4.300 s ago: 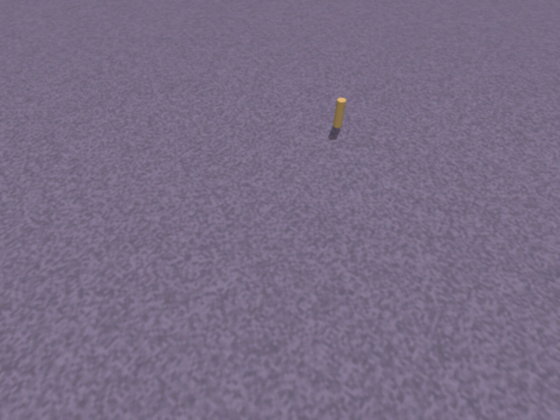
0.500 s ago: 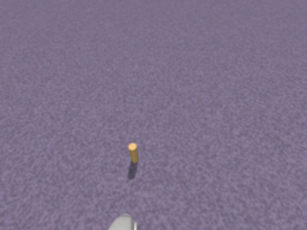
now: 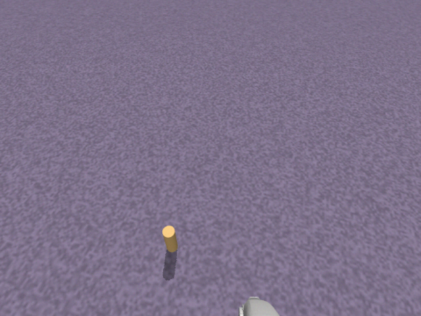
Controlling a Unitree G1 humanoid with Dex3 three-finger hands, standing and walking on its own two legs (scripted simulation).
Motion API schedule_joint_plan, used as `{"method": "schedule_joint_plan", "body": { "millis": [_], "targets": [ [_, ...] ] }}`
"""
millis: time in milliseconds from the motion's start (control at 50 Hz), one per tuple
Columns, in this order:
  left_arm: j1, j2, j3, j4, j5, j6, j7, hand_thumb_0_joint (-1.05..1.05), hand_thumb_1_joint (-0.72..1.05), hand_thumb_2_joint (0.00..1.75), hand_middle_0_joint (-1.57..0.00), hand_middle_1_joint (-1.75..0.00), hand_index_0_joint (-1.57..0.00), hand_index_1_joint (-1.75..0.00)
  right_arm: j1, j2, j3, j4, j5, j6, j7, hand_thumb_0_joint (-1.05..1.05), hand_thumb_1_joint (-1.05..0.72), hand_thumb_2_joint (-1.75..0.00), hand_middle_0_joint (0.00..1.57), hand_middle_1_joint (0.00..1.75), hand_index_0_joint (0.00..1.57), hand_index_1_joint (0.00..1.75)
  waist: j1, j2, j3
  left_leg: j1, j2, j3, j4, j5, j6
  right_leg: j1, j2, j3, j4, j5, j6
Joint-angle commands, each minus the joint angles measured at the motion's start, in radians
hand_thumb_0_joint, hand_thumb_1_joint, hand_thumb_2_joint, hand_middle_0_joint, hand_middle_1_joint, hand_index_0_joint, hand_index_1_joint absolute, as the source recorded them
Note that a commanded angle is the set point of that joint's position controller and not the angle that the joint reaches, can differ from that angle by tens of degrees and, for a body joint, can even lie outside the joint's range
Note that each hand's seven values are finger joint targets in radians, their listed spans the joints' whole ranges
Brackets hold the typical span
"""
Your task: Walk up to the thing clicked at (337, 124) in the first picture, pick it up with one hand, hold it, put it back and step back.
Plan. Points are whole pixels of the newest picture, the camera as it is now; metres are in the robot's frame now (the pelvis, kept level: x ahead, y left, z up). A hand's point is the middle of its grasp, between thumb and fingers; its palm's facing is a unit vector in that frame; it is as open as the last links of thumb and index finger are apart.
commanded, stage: walk up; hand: left
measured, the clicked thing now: (170, 239) +0.53 +0.16 -0.68
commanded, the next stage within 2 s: none
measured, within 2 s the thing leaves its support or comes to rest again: neither
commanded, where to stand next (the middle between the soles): +0.18 +0.00 m, yaw +0 degrees
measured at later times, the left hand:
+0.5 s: hand (87, 308) +0.17 +0.27 -0.17, palm faces -0.03 -0.93 -0.38, open 7.4 cm
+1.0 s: hand out of the picture +0.10 +0.27 -0.16, palm faces -0.03 -0.93 -0.37, open 7.4 cm
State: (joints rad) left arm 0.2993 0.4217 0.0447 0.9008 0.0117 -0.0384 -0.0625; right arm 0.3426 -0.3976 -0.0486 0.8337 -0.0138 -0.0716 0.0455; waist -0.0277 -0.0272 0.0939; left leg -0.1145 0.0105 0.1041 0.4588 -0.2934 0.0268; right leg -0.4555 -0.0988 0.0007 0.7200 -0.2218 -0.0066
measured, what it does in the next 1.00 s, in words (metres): steps on the spot: right foot, then left foot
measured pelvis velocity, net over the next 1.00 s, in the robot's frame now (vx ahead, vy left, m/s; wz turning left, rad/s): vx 0.07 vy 0.00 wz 0.00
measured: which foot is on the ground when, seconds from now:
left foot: down 0.00-0.10, up 0.12-0.44, down 0.46-1.00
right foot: up 0.00-0.06, down 0.08-0.50, up 0.52-0.68, down 0.70-1.00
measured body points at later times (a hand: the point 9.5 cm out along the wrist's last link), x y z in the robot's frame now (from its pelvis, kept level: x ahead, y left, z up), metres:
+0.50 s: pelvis +0.08 +0.00 -0.02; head +0.11 +0.01 +0.42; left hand +0.17 +0.31 -0.14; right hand +0.15 -0.32 -0.14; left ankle +0.15 +0.12 -0.74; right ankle +0.12 -0.14 -0.74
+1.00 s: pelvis +0.07 +0.00 +0.00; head +0.08 +0.00 +0.45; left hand +0.10 +0.31 -0.13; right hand +0.17 -0.29 -0.13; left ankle +0.15 +0.12 -0.74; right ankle +0.05 -0.14 -0.74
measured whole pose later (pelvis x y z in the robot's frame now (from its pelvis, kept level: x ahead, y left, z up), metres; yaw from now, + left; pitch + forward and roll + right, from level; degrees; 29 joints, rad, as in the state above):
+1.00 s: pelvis +0.07 +0.00 +0.00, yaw +0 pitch -3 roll -1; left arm 0.22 0.37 0.01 1.10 0.02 -0.02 -0.01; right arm 0.12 -0.35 -0.01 1.05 -0.01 -0.01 0.03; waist 0.01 0.03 0.05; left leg -0.31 0.03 -0.01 0.51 -0.16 0.00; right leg -0.14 -0.02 -0.02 0.50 -0.32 0.02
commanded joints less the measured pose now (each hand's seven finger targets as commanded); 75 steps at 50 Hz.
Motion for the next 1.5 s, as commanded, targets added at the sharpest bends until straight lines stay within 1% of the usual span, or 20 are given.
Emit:
{"method": "schedule_joint_plan", "body": {
  "millis": [0,40,60,80,100,120,180,340,420,440,480,500,560,680,720,760,820,900,1200,1480],
  "targets": [
    [0.003,0.156,0.055,-0.067,-0.001,-0.049,0.015,0.0,0.9,0.9,-0.2,-0.3,-0.2,-0.3,-0.032,-0.267,-0.082,-0.089,0.005,-0.006,-0.011,0.0,-0.9,-0.9,0.2,0.3,0.2,0.3,0.02,0.151,-0.023,-0.093,0.229,-0.162,-0.082,0.173,0.181,0.133,0.035,-0.043,-0.151,0.041,-0.007],
    [0.117,0.191,0.071,-0.028,0.002,-0.065,0.032,0.0,0.9,0.9,-0.2,-0.3,-0.2,-0.3,-0.039,-0.217,-0.062,-0.103,0.01,0.004,-0.012,0.0,-0.9,-0.9,0.2,0.3,0.2,0.3,0.083,0.023,-0.107,-0.14,0.166,-0.105,0.157,0.234,0.128,0.365,0.074,-0.05,-0.261,0.072,-0.024],
    [0.19,0.24,0.09,-0.01,0.007,-0.073,0.045,0.0,0.9,0.9,-0.2,-0.3,-0.2,-0.3,0.012,-0.158,-0.042,-0.104,0.015,0.002,-0.013,0.0,-0.9,-0.9,0.2,0.3,0.2,0.3,0.112,-0.145,-0.171,-0.213,0.097,-0.054,0.374,0.138,0.09,0.479,0.0,0.069,-0.324,0.01,-0.047],
    [0.196,0.322,0.108,-0.036,0.007,-0.078,0.055,0.0,0.9,0.9,-0.2,-0.3,-0.2,-0.3,0.05,-0.104,-0.021,-0.118,0.014,0.005,-0.01,0.0,-0.9,-0.9,0.2,0.3,0.2,0.3,0.097,-0.313,-0.183,-0.419,-0.02,-0.025,0.558,-0.218,0.033,0.57,-0.247,0.472,-0.406,-0.056,-0.125],
    [0.135,0.333,0.097,-0.049,-0.003,-0.068,0.06,0.0,0.9,0.9,-0.2,-0.3,-0.2,-0.3,0.035,-0.185,-0.041,-0.079,0.01,0.027,-0.028,0.0,-0.9,-0.9,0.2,0.3,0.2,0.3,0.092,-0.174,-0.116,-0.454,-0.019,-0.112,0.608,-0.266,0.012,0.471,-0.329,0.597,-0.435,-0.004,-0.217],
    [0.093,0.325,0.094,-0.066,-0.011,-0.06,0.06,0.0,0.9,0.9,-0.2,-0.3,-0.2,-0.3,0.027,-0.225,-0.055,-0.063,0.005,0.034,-0.039,0.0,-0.9,-0.9,0.2,0.3,0.2,0.3,0.077,-0.173,-0.081,-0.461,0.023,-0.132,0.648,-0.286,0.012,0.412,-0.339,0.593,-0.418,0.035,-0.276],
    [0.037,0.237,0.062,-0.086,-0.019,-0.058,0.071,0.0,0.9,0.9,-0.2,-0.3,-0.2,-0.3,0.033,-0.204,-0.053,-0.019,0.021,0.041,-0.034,0.0,-0.9,-0.9,0.2,0.3,0.2,0.3,0.039,-0.111,-0.056,-0.414,0.045,-0.173,0.626,-0.191,0.003,0.334,-0.193,0.261,-0.363,0.3,-0.209],
    [-0.048,0.207,0.035,-0.098,-0.003,-0.034,0.086,0.0,0.9,0.9,-0.2,-0.3,-0.2,-0.3,-0.038,-0.144,-0.036,0.029,0.019,0.05,-0.042,0.0,-0.9,-0.9,0.2,0.3,0.2,0.3,0.043,-0.174,-0.116,-0.202,0.016,-0.085,0.283,0.004,-0.039,0.207,-0.127,0.059,-0.227,0.594,-0.186],
    [-0.145,0.207,0.025,-0.105,-0.018,0.003,0.083,0.0,0.9,0.9,-0.2,-0.3,-0.2,-0.3,-0.03,-0.187,-0.057,0.066,0.004,0.046,-0.051,0.0,-0.9,-0.9,0.2,0.3,0.2,0.3,-0.01,-0.113,-0.117,-0.033,0.005,-0.086,0.133,0.168,0.004,0.033,-0.114,0.088,-0.136,0.2,-0.124],
    [-0.133,0.18,0.019,-0.1,-0.023,0.013,0.082,0.0,0.9,0.9,-0.2,-0.3,-0.2,-0.3,-0.038,-0.222,-0.06,0.066,-0.004,0.042,-0.055,0.0,-0.9,-0.9,0.2,0.3,0.2,0.3,-0.005,-0.021,-0.104,-0.039,0.073,-0.184,0.054,0.179,0.022,-0.001,-0.077,0.082,-0.087,0.059,-0.09],
    [-0.048,0.161,0.014,-0.054,-0.036,0.036,0.088,0.0,0.9,0.9,-0.2,-0.3,-0.2,-0.3,-0.166,-0.311,-0.064,0.026,0.001,0.035,-0.051,0.0,-0.9,-0.9,0.2,0.3,0.2,0.3,0.048,0.212,-0.102,-0.222,0.325,-0.534,-0.137,-0.034,0.178,0.088,0.085,-0.001,0.106,-0.339,-0.028],
    [-0.049,0.197,0.028,-0.018,-0.028,0.041,0.09,0.0,0.9,0.9,-0.2,-0.3,-0.2,-0.3,-0.209,-0.315,-0.067,0.032,0.0,0.038,-0.048,0.0,-0.9,-0.9,0.2,0.3,0.2,0.3,0.045,0.227,-0.08,-0.308,0.338,-0.577,-0.165,-0.132,0.214,0.138,0.061,0.035,0.186,-0.368,-0.027],
    [-0.054,0.186,0.036,0.025,-0.022,0.042,0.076,0.0,0.9,0.9,-0.2,-0.3,-0.2,-0.3,-0.233,-0.257,-0.046,0.038,-0.014,0.034,-0.052,0.0,-0.9,-0.9,0.2,0.3,0.2,0.3,0.049,0.226,-0.062,-0.291,0.221,-0.398,-0.125,-0.104,0.152,0.112,0.062,0.05,0.175,-0.3,-0.031],
    [-0.017,0.131,0.024,0.104,-0.003,0.014,0.078,0.0,0.9,0.9,-0.2,-0.3,-0.2,-0.3,-0.239,-0.222,-0.036,0.063,-0.006,0.053,-0.044,0.0,-0.9,-0.9,0.2,0.3,0.2,0.3,0.059,0.211,-0.172,-0.137,0.174,-0.312,-0.007,-0.01,0.103,0.265,0.095,-0.03,-0.289,-0.148,-0.013],
    [-0.036,0.178,0.03,0.101,0.018,-0.003,0.087,0.0,0.9,0.9,-0.2,-0.3,-0.2,-0.3,-0.241,-0.172,-0.016,0.062,0.011,0.054,-0.042,0.0,-0.9,-0.9,0.2,0.3,0.2,0.3,0.055,0.104,-0.177,-0.202,0.137,-0.261,0.062,0.055,0.042,0.336,0.009,0.118,-0.351,-0.114,-0.045],
    [-0.201,0.223,0.026,0.072,0.017,0.0,0.075,0.0,0.9,0.9,-0.2,-0.3,-0.2,-0.3,-0.247,-0.168,-0.02,0.099,0.013,0.054,-0.04,0.0,-0.9,-0.9,0.2,0.3,0.2,0.3,-0.008,-0.01,-0.062,-0.107,0.054,-0.186,0.033,-0.097,0.001,0.074,-0.074,0.212,-0.366,-0.316,-0.086],
    [-0.168,0.15,0.001,0.092,-0.004,-0.001,0.068,0.0,0.9,0.9,-0.2,-0.3,-0.2,-0.3,-0.284,-0.204,-0.022,0.118,0.005,0.04,-0.036,0.0,-0.9,-0.9,0.2,0.3,0.2,0.3,0.014,0.06,-0.064,-0.078,0.13,-0.288,-0.06,-0.105,0.04,0.105,0.019,0.075,-0.331,-0.231,-0.042],
    [-0.15,0.168,0.006,0.124,0.003,-0.008,0.062,0.0,0.9,0.9,-0.2,-0.3,-0.2,-0.3,-0.289,-0.191,-0.011,0.138,0.005,0.041,-0.03,0.0,-0.9,-0.9,0.2,0.3,0.2,0.3,0.019,0.005,-0.026,-0.138,0.1,-0.258,-0.075,-0.147,0.021,0.137,0.001,0.116,-0.393,-0.272,-0.051],
    [-0.189,0.157,0.004,0.157,-0.012,-0.003,0.076,0.0,0.9,0.9,-0.2,-0.3,-0.2,-0.3,-0.292,-0.167,-0.001,0.221,0.009,0.029,-0.042,0.0,-0.9,-0.9,0.2,0.3,0.2,0.3,0.033,0.033,-0.136,-0.019,0.113,-0.194,-0.054,0.389,0.013,0.327,-0.019,0.055,-0.384,0.154,-0.022],
    [-0.266,0.151,-0.003,0.175,-0.008,0.01,0.073,0.0,0.9,0.9,-0.2,-0.3,-0.2,-0.3,-0.317,-0.164,0.0,0.245,0.006,0.036,-0.048,0.0,-0.9,-0.9,0.2,0.3,0.2,0.3,0.02,0.043,-0.131,-0.006,0.109,-0.179,-0.109,0.315,0.0,0.352,-0.02,0.055,-0.425,0.13,-0.017]
  ]
}}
